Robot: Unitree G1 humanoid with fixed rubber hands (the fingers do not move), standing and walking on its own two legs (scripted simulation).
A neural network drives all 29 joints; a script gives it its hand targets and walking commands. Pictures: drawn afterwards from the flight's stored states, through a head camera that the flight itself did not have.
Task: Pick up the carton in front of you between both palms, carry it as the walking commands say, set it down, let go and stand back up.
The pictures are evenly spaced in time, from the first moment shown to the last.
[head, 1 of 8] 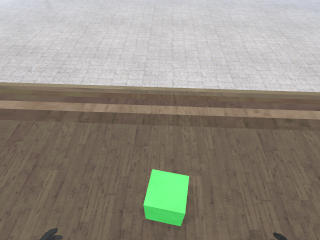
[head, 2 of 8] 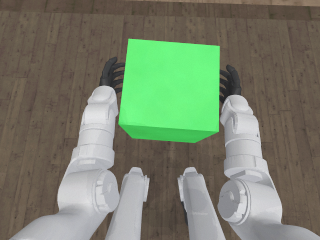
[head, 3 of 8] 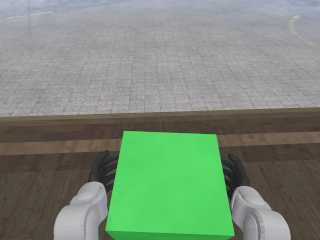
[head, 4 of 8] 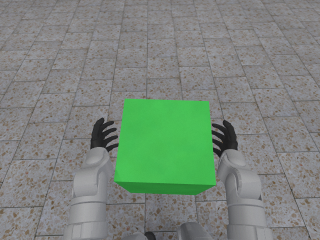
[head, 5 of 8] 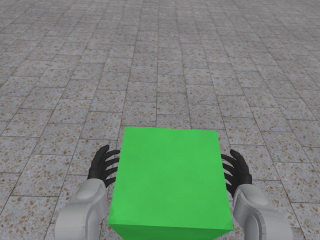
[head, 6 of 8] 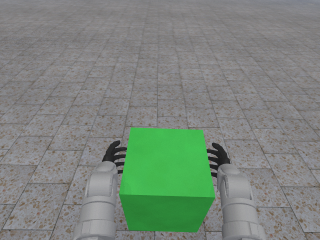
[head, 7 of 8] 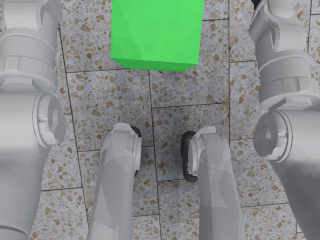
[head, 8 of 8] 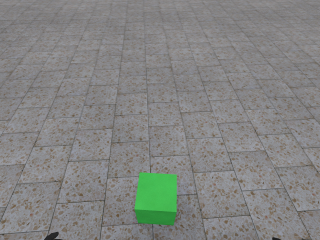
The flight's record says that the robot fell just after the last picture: no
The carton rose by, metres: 0.68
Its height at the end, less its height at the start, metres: -1.11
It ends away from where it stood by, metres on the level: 5.99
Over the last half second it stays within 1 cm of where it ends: yes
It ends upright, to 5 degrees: yes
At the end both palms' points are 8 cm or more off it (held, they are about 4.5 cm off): yes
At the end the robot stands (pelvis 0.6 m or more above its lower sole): yes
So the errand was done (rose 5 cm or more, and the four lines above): yes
